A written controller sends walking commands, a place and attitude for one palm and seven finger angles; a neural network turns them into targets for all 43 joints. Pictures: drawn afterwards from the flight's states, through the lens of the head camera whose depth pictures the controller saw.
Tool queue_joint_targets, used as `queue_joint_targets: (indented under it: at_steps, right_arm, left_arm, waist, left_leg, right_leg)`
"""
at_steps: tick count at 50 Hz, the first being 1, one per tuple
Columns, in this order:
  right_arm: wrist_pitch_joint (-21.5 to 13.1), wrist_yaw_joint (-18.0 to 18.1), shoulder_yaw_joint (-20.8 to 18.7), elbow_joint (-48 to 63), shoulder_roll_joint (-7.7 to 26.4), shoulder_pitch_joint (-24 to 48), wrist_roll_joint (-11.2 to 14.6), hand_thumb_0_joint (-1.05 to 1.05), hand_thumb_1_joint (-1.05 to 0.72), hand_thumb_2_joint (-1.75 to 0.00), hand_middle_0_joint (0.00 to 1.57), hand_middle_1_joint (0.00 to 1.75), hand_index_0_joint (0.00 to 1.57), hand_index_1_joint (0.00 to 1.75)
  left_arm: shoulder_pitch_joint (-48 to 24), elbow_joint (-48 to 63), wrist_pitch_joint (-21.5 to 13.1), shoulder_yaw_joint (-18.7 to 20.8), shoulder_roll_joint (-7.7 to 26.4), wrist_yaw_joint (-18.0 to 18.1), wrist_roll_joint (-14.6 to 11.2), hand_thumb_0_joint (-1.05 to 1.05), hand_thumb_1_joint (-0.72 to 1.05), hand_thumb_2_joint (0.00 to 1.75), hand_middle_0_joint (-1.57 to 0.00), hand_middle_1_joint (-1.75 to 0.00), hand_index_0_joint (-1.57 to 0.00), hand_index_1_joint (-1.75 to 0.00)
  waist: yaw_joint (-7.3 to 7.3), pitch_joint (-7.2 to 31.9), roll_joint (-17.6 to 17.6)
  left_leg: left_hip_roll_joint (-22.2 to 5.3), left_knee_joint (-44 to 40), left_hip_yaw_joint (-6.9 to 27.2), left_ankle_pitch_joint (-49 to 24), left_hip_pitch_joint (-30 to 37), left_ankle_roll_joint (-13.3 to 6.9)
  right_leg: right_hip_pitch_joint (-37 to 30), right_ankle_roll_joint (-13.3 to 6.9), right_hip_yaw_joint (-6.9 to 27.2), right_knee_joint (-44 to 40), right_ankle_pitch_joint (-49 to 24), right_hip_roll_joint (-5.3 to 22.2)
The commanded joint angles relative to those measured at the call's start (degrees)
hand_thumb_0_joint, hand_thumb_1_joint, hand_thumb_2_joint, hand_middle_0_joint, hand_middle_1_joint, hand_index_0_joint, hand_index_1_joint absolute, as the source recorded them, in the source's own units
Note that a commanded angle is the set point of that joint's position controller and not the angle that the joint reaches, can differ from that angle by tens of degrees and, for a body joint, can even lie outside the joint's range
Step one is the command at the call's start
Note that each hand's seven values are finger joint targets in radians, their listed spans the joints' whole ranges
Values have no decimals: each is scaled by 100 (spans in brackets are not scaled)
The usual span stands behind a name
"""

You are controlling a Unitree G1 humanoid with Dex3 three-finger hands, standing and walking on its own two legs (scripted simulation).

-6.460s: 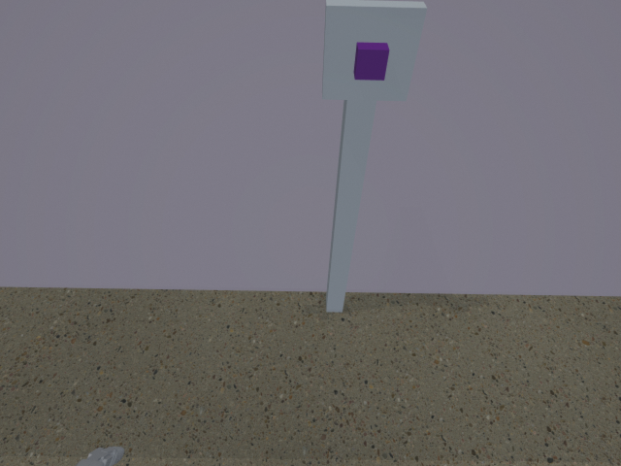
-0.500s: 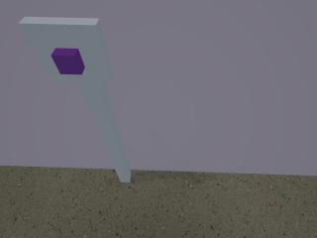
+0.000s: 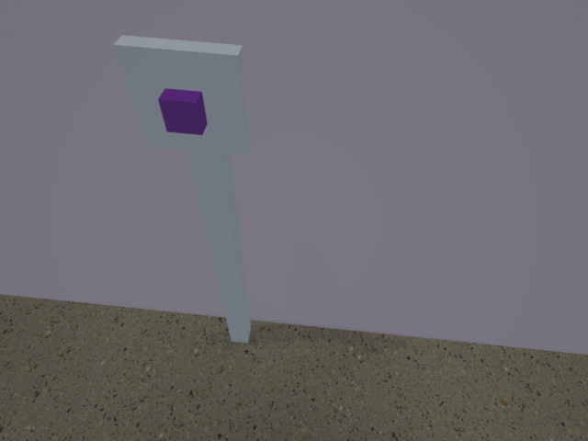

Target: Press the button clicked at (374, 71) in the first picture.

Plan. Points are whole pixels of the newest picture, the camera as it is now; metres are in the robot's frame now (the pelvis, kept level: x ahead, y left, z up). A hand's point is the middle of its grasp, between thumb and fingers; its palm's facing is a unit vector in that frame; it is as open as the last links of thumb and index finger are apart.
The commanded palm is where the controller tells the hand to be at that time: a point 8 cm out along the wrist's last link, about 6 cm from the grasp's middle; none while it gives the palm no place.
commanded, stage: come to a stop and stand still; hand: left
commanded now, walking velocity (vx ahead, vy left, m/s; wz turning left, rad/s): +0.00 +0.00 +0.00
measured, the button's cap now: (184, 110) +0.50 +0.21 +0.19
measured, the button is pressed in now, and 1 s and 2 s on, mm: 0 0 0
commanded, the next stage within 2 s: look again from close up in 0.30 s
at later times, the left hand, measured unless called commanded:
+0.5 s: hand out of the picture +0.02 +0.18 -0.17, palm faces -0.01 -0.98 -0.20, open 7.3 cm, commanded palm none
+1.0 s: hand out of the picture +0.00 +0.19 -0.18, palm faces -0.01 -0.99 -0.16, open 7.3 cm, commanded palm +0.10 +0.24 -0.06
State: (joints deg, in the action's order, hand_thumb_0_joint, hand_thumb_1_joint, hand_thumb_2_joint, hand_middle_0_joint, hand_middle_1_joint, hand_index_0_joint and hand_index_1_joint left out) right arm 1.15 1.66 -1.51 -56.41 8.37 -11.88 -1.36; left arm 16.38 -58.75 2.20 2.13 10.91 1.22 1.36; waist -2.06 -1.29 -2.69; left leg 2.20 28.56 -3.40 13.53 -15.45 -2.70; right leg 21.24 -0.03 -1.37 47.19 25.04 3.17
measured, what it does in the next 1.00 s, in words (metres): stands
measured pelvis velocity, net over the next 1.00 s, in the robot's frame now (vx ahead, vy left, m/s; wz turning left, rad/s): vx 0.00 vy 0.02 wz -0.01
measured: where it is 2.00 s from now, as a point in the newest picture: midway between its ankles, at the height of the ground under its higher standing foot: outside the picture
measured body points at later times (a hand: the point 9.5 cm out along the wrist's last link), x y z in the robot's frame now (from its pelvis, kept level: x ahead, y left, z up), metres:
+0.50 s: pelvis +0.00 +0.01 +0.00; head +0.00 +0.01 +0.45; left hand +0.02 +0.24 -0.15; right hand +0.00 -0.21 -0.16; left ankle +0.02 +0.10 -0.73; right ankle -0.02 -0.11 -0.73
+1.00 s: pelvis +0.00 +0.02 +0.01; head +0.00 +0.04 +0.46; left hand +0.00 +0.24 -0.16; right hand +0.02 -0.21 -0.14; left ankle +0.02 +0.10 -0.73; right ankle -0.02 -0.11 -0.73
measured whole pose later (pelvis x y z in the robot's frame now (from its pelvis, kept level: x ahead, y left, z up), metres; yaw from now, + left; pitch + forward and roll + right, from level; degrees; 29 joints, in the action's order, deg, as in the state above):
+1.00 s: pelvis +0.00 +0.02 +0.01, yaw -1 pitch -1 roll -1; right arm -0.7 1.3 1.0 -62.4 9.6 -14.8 -0.5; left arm 17.8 -62.5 -0.9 -1.9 9.1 2.3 0.9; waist -0.4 -0.6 -1.1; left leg 1.6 26.5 -3.8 12.8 -12.8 -3.5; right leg 9.0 0.9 -1.6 24.9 14.9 0.9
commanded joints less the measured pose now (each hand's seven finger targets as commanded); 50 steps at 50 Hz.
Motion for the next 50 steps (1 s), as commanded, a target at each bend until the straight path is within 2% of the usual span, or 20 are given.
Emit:
queue_joint_targets:
  at_steps: [1, 2, 3, 4, 5, 6, 7, 10, 11, 12, 13, 15, 18, 19, 23, 29, 37, 48, 49, 50]
  right_arm:
    - [-152, 10, -96, 141, 744, -255, -2, 0, -90, -90, 20, 30, 20, 30]
    - [-162, 13, -77, 107, 684, -231, 37, 0, -90, -90, 20, 30, 20, 30]
    - [-182, 3, -32, 69, 549, -302, 88, 0, -90, -90, 20, 30, 20, 30]
    - [-191, -18, -2, 46, 463, -348, 108, 0, -90, -90, 20, 30, 20, 30]
    - [-171, -30, 11, -17, 442, -374, 88, 0, -90, -90, 20, 30, 20, 30]
    - [-125, -26, 1, -112, 418, -421, 66, 0, -90, -90, 20, 30, 20, 30]
    - [-112, -27, 11, -188, 441, -513, 63, 0, -90, -90, 20, 30, 20, 30]
    - [-185, -16, 77, -403, 456, -579, 63, 0, -90, -90, 20, 30, 20, 30]
    - [-252, -80, 49, -21, 808, -80, 93, 0, -90, -90, 20, 30, 20, 30]
    - [-237, -104, 102, 156, 712, -118, 88, 0, -90, -90, 20, 30, 20, 30]
    - [-246, -98, 124, 104, 515, -562, 29, 0, -90, -90, 20, 30, 20, 30]
    - [-263, -76, 119, 34, 587, -673, 43, 0, -90, -90, 20, 30, 20, 30]
    - [-242, -63, 109, 51, 655, -681, 40, 0, -90, -90, 20, 30, 20, 30]
    - [-244, -58, 113, 50, 689, -702, 36, 0, -90, -90, 20, 30, 20, 30]
    - [-285, -45, 120, -18, 714, -752, 36, 0, -90, -90, 20, 30, 20, 30]
    - [-285, -42, 118, -146, 716, -743, 43, 0, -90, -90, 20, 30, 20, 30]
    - [-312, -34, 122, -301, 752, -649, 58, 0, -90, -90, 20, 30, 20, 30]
    - [-296, -27, 137, -463, 750, -529, 85, 0, -90, -90, 20, 30, 20, 30]
    - [-327, -53, 143, -74, 865, -104, 128, 0, -90, -90, 20, 30, 20, 30]
    - [-1088, 169, -62, 2028, 1698, -408, 413, 0, -90, -90, 20, 30, 20, 30]
  left_arm:
    - [490, 70, -182, -65, -40, 35, -7, 0, 90, 90, -20, -30, -20, -30]
    - [608, -14, -237, -75, 18, 51, -5, 0, 90, 90, -20, -30, -20, -30]
    - [599, -70, -294, -96, 154, 72, -4, 0, 90, 90, -20, -30, -20, -30]
    - [550, -76, -324, -100, 315, 71, -24, 0, 90, 90, -20, -30, -20, -30]
    - [413, -91, -347, -104, 423, 54, -49, 0, 90, 90, -20, -30, -20, -30]
    - [263, -100, -365, -99, 414, 56, -56, 0, 90, 90, -20, -30, -20, -30]
    - [192, -118, -360, -115, 373, 62, -56, 0, 90, 90, -20, -30, -20, -30]
    - [295, -197, -343, -155, 243, 62, -78, 0, 90, 90, -20, -30, -20, -30]
    - [803, -361, -478, -171, 341, 290, 44, 0, 90, 90, -20, -30, -20, -30]
    - [542, -250, -523, -178, 508, 278, -7, 0, 90, 90, -20, -30, -20, -30]
    - [423, -69, -535, -185, 526, 260, -32, 0, 90, 90, -20, -30, -20, -30]
    - [337, -6, -507, -182, 504, 211, -69, 0, 90, 90, -20, -30, -20, -30]
    - [305, 28, -407, -200, 402, 174, -55, 0, 90, 90, -20, -30, -20, -30]
    - [354, 24, -397, -209, 383, 166, -63, 0, 90, 90, -20, -30, -20, -30]
    - [394, 30, -372, -206, 366, 154, -64, 0, 90, 90, -20, -30, -20, -30]
    - [363, 44, -337, -213, 359, 138, -61, 0, 90, 90, -20, -30, -20, -30]
    - [367, -27, -348, -220, 418, 132, -53, 0, 90, 90, -20, -30, -20, -30]
    - [486, -223, -349, -259, 372, 122, -46, 0, 90, 90, -20, -30, -20, -30]
    - [808, -349, -439, -270, 403, 322, 37, 0, 90, 90, -20, -30, -20, -30]
    - [-3338, 9026, -1561, 577, 1791, 373, -1238, 0, 90, 90, -23, -33, -23, -33]
  waist:
    - [13, 140, 543]
    - [-52, 164, 246]
    - [22, 80, -52]
    - [124, -2, -159]
    - [215, -30, -271]
    - [261, -114, -675]
    - [298, -149, -771]
    - [211, -232, 118]
    - [13, -522, 192]
    - [250, -355, 376]
    - [351, 168, 248]
    - [323, 405, 401]
    - [261, -130, 310]
    - [251, -164, 278]
    - [199, -78, 325]
    - [193, -242, 157]
    - [191, -85, 232]
    - [197, -210, 239]
    - [38, -606, 563]
    - [894, 2450, 1674]
  left_leg:
    - [-1339, -1084, 1242, -721, 27, -671]
    - [-1174, -806, 1105, -761, -12, -492]
    - [-884, -648, 902, -417, -256, -209]
    - [-611, -589, 645, -83, -170, 8]
    - [-496, -582, 511, 44, 99, 119]
    - [-490, -471, 455, -26, 281, 166]
    - [-532, -498, 452, -160, 366, 163]
    - [-703, -805, 628, -503, 445, 94]
    - [-816, 106, 482, -520, 181, 236]
    - [-727, -23, 465, -285, 222, 292]
    - [-638, -71, 528, -119, 245, 210]
    - [-672, -185, 616, -474, 296, 117]
    - [-756, -422, 793, -265, -74, 25]
    - [-771, -474, 814, -202, -94, 10]
    - [-811, -593, 893, -411, -90, -36]
    - [-817, -796, 903, -176, -125, -35]
    - [-824, -761, 812, -753, 216, -24]
    - [-823, -896, 772, -609, 310, 4]
    - [-850, 24, 552, -1137, 99, 171]
    - [-312, -547, 627, -1297, 1983, 307]
  right_leg:
    - [-745, 24, -31, -1441, -389, -38]
    - [-1096, 17, 93, -2234, -993, -8]
    - [-1322, -102, 637, -2609, -1379, 272]
    - [-1131, -299, 974, -2757, -1503, 673]
    - [-766, -415, 1102, -2797, -1390, 775]
    - [-553, -443, 1088, -2886, -1224, 714]
    - [-507, -431, 962, -2895, -1206, 645]
    - [-576, -301, 735, -2788, -1182, 375]
    - [-465, -209, 845, -2802, -1973, 444]
    - [-373, -307, 973, -2797, -1964, 709]
    - [-767, -387, 960, -2543, -1839, 656]
    - [-919, -396, 768, -2356, -1642, 451]
    - [-710, -336, 559, -2343, -979, 248]
    - [-699, -334, 551, -2334, -935, 213]
    - [-887, -298, 468, -2223, -1201, 165]
    - [-881, -254, 433, -2319, -1177, 171]
    - [-998, -197, 446, -2430, -1541, 209]
    - [-996, -156, 454, -2653, -1507, 260]
    - [-591, -135, 653, -2733, -2283, 455]
    - [-981, -187, -134, -2029, -2273, -194]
